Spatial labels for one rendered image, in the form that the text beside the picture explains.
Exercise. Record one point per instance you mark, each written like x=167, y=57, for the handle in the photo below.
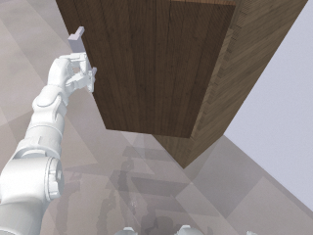
x=77, y=46

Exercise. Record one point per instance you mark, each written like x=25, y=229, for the robot left hand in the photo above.
x=62, y=75

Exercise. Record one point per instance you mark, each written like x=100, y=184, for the robot left shin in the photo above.
x=128, y=228

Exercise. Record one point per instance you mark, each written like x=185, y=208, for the left robot upper arm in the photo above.
x=28, y=186

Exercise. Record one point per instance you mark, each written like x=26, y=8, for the robot shin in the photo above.
x=128, y=228
x=185, y=226

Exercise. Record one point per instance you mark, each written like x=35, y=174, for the robot right shin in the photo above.
x=185, y=226

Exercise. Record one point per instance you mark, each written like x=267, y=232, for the cupboard door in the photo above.
x=154, y=58

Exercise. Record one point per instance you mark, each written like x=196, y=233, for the left robot forearm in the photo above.
x=46, y=128

